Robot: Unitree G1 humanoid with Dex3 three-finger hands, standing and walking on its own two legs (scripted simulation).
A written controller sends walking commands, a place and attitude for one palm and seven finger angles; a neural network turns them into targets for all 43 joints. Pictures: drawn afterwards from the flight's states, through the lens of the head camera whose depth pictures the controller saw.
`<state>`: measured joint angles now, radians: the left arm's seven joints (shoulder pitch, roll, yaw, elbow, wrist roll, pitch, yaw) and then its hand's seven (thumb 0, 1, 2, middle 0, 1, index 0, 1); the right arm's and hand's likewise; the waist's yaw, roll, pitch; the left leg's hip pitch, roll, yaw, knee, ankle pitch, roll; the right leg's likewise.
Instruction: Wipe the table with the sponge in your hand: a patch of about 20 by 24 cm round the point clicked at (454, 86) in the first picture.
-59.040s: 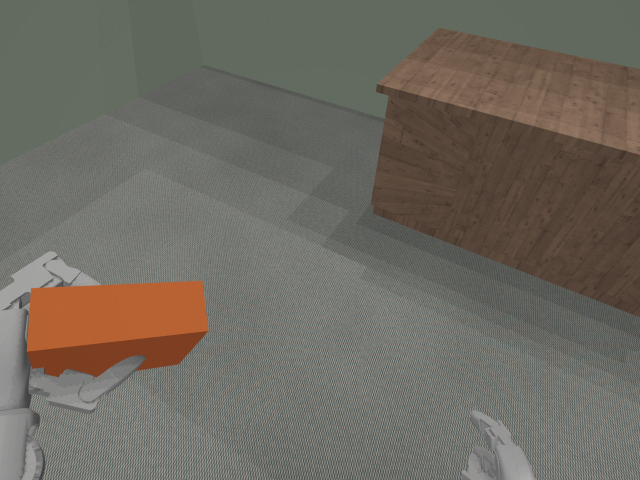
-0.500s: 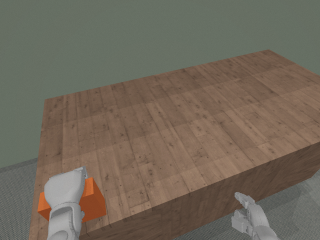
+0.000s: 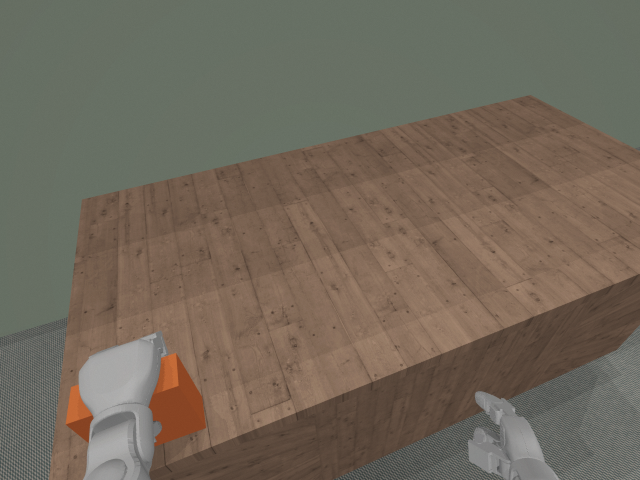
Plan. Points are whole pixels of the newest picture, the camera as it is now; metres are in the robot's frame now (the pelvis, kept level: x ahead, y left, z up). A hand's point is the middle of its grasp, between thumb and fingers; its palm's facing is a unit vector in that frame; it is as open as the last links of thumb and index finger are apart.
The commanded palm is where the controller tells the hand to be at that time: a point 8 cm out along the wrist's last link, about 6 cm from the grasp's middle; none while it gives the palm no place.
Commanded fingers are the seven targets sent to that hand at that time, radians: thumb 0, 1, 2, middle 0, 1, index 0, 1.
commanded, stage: wipe back along the first lane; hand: left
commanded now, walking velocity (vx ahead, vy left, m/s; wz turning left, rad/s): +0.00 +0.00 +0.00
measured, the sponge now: (150, 416) +0.20 +0.28 -0.06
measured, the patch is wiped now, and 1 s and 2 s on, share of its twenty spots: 1.00 1.00 1.00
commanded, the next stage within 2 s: lift the sponge slowly off the table in 0.10 s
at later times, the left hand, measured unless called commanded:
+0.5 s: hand (137, 394) +0.21 +0.28 +0.00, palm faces -0.04 -0.10 -0.99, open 9.2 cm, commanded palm +0.17 +0.26 +0.05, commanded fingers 0.00 0.10 1.30 -1.20 -1.60 -1.20 -1.60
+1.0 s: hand (132, 404) +0.19 +0.27 +0.01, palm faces -0.03 -0.18 -0.98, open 9.2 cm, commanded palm +0.16 +0.26 +0.08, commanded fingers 0.00 0.10 1.30 -1.20 -1.60 -1.20 -1.60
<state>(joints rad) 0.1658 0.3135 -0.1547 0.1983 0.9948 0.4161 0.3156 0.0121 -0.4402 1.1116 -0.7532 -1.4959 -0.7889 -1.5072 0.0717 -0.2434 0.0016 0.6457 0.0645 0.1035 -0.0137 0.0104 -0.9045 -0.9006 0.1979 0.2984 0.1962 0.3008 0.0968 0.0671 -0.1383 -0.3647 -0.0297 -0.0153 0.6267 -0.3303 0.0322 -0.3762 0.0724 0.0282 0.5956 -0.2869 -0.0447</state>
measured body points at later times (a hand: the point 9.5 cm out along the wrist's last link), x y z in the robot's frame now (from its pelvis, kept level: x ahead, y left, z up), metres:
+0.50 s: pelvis +0.00 +0.01 +0.00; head -0.02 -0.02 +0.45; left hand +0.21 +0.28 +0.05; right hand +0.23 -0.21 -0.07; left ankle -0.01 +0.10 -0.73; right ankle +0.01 -0.10 -0.73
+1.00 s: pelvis +0.00 +0.02 +0.01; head -0.03 +0.00 +0.46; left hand +0.19 +0.28 +0.07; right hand +0.26 -0.17 -0.05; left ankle -0.01 +0.10 -0.73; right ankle +0.01 -0.10 -0.73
